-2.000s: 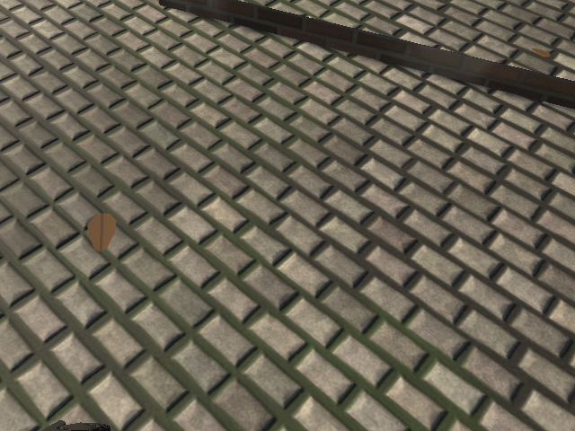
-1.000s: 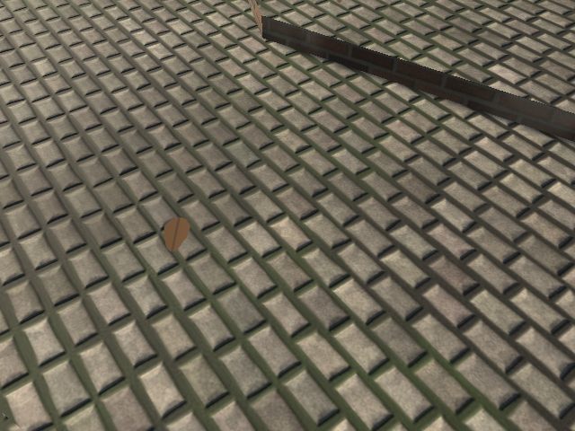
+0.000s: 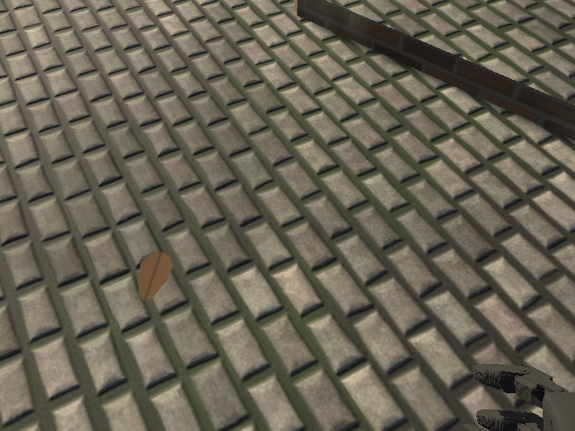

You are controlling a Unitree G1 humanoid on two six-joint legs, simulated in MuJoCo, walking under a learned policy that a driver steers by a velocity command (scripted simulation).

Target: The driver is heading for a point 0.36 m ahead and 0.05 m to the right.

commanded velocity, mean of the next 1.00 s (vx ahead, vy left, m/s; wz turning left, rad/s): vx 0.22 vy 0.00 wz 0.00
